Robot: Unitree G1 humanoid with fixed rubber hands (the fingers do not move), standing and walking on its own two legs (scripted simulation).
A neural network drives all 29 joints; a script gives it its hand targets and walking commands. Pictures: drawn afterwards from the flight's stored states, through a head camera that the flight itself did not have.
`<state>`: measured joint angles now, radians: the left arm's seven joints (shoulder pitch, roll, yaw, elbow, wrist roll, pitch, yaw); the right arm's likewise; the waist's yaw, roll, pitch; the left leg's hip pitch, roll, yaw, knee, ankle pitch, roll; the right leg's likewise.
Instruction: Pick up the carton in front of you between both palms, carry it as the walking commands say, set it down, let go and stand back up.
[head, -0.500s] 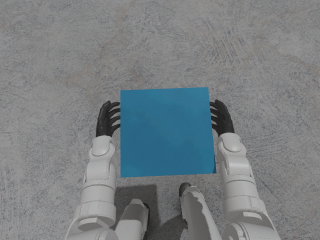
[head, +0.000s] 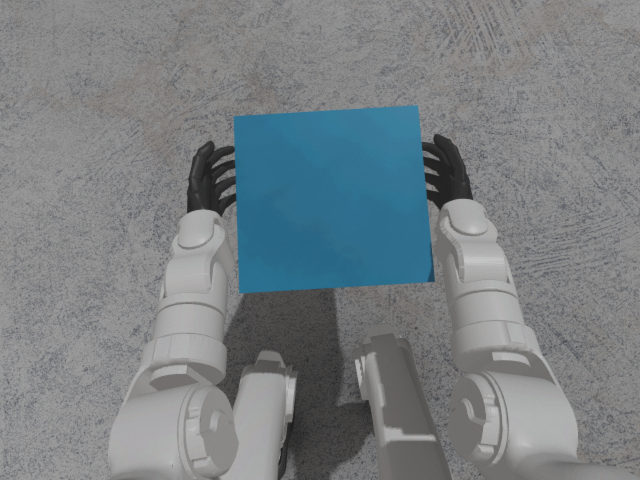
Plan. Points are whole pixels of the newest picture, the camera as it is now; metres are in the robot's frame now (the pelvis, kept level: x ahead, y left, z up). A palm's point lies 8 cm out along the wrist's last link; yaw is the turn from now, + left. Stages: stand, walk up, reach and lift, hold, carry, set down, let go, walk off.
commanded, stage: set down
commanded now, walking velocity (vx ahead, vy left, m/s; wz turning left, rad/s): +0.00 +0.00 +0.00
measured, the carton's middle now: (329, 217) +0.45 -0.05 -0.17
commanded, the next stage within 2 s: none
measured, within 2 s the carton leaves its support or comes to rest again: rests again in 1.32 s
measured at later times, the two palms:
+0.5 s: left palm (246, 219) +0.48 +0.08 -0.24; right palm (430, 213) +0.45 -0.22 -0.25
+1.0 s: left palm (256, 224) +0.49 +0.08 -0.32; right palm (421, 217) +0.47 -0.22 -0.32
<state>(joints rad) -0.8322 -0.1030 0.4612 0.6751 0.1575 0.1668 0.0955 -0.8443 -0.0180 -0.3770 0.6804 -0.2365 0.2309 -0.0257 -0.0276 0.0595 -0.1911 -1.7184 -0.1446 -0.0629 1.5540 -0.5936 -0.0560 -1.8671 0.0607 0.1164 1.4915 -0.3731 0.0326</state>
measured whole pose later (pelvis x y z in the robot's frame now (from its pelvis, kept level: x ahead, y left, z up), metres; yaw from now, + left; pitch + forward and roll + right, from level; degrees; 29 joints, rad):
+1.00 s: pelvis -0.03 +0.01 -0.17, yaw +4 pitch +43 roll +2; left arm -1.30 0.05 0.30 0.93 0.06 0.17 0.22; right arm -1.25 -0.25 -0.40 0.94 -0.10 0.20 -0.01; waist -0.11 0.07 0.15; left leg -2.23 -0.26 -0.06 2.13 -0.65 -0.10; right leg -2.34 0.02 0.09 2.03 -0.44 0.06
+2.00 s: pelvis -0.04 +0.00 -0.18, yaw +4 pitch +36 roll +1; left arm -1.40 0.23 0.09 1.10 -0.09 0.06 0.14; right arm -1.36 -0.41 -0.33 1.26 0.06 -0.03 -0.01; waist -0.10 0.05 0.37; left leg -2.20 -0.17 -0.03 2.20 -0.64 -0.07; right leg -2.30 -0.03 0.05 2.10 -0.43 0.03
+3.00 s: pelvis +0.00 -0.01 +0.01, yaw +2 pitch +46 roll +4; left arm -0.99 0.15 0.21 0.71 -0.01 0.18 0.13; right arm -0.97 -0.33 -0.32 0.78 0.05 0.14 0.06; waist -0.08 0.03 -0.08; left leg -1.76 -0.08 -0.03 1.51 -0.55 -0.04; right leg -1.88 0.02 0.06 1.45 -0.37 0.01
